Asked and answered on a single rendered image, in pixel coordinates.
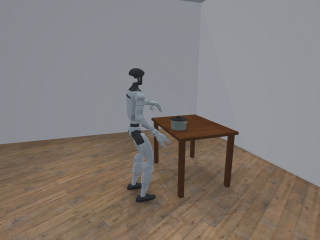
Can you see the lid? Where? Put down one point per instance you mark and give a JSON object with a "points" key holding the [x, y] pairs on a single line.
{"points": [[178, 119]]}

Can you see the robot right foot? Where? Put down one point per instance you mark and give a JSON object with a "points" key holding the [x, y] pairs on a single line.
{"points": [[147, 197]]}

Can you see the left robot thigh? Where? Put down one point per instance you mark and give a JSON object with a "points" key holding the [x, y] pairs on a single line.
{"points": [[138, 158]]}

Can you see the right robot hand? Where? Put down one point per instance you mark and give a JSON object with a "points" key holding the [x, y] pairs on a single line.
{"points": [[160, 138]]}

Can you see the robot right forearm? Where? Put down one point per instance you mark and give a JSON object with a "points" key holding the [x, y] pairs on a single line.
{"points": [[144, 123]]}

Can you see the table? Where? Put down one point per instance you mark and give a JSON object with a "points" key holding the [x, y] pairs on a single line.
{"points": [[197, 128]]}

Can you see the pot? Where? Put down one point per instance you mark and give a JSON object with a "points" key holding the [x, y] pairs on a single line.
{"points": [[178, 125]]}

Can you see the left robot hand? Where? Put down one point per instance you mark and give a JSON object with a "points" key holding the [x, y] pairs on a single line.
{"points": [[153, 103]]}

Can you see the robot left forearm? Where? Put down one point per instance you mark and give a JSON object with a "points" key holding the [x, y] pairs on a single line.
{"points": [[147, 102]]}

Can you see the right robot upper arm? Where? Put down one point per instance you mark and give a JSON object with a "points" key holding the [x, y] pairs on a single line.
{"points": [[139, 98]]}

